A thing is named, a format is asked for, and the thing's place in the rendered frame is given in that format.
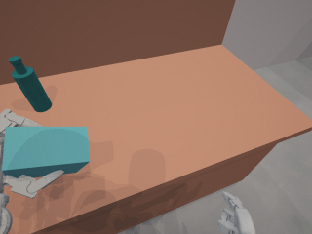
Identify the robot right hand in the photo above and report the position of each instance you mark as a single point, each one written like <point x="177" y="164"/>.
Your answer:
<point x="239" y="222"/>

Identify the robot left forearm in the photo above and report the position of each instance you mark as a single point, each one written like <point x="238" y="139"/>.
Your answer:
<point x="6" y="219"/>

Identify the table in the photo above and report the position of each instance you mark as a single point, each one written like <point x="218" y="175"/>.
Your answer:
<point x="172" y="115"/>

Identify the robot left hand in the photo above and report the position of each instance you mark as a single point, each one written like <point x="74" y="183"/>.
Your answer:
<point x="24" y="185"/>

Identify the sponge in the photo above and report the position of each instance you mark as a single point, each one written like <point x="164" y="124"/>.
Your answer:
<point x="39" y="151"/>

